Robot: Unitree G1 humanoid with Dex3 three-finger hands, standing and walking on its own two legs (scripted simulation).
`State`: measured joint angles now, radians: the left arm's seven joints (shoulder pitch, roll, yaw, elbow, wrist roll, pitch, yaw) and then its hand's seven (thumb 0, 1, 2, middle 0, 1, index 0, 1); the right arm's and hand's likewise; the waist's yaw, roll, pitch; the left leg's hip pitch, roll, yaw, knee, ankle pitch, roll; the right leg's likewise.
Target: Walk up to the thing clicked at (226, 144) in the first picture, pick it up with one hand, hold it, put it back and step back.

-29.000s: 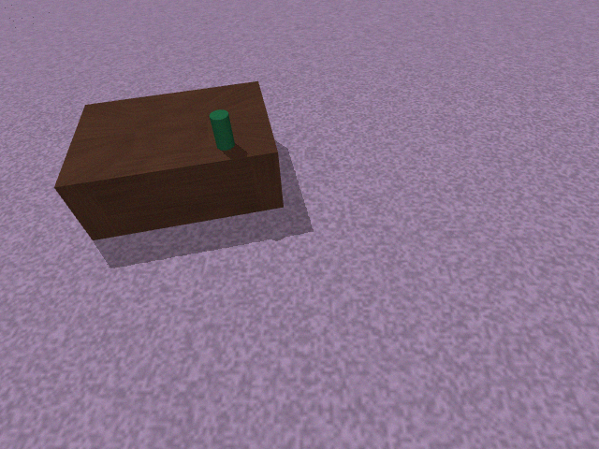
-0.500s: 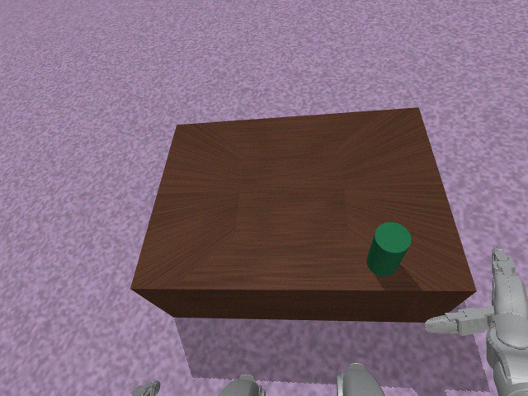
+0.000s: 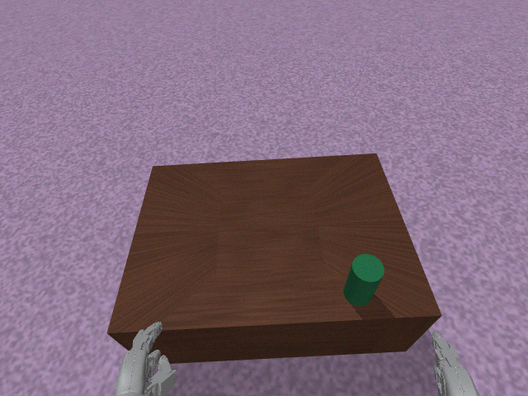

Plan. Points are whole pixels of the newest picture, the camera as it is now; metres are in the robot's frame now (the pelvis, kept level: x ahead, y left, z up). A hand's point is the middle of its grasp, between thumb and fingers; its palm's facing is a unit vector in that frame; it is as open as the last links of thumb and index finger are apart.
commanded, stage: home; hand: right
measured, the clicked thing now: (362, 281) +0.46 -0.22 -0.32
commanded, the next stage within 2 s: stand in 1.82 s
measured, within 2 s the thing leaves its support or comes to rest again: neither
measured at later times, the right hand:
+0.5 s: hand (416, 389) +0.17 -0.19 -0.06, palm faces +0.11 +0.95 -0.28, open 17.5 cm
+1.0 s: hand (423, 387) +0.17 -0.20 -0.06, palm faces +0.11 +0.96 -0.27, open 17.6 cm
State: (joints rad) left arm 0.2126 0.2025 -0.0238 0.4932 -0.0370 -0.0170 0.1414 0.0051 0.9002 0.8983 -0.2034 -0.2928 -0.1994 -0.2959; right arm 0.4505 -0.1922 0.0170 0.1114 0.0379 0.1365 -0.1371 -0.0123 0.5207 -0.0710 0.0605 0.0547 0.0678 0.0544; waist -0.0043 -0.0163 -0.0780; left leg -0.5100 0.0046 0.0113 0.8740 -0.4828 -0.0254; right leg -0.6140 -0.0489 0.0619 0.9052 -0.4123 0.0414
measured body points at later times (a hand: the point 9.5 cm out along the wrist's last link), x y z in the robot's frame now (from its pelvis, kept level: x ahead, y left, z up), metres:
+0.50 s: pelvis +0.00 -0.01 +0.00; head +0.02 -0.01 +0.44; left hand +0.15 +0.24 -0.08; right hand +0.16 -0.24 -0.04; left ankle -0.02 +0.13 -0.69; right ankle +0.03 -0.14 -0.69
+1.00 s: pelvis +0.00 -0.02 -0.01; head +0.02 -0.03 +0.44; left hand +0.16 +0.22 -0.08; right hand +0.16 -0.25 -0.04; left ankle -0.02 +0.13 -0.69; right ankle +0.03 -0.14 -0.69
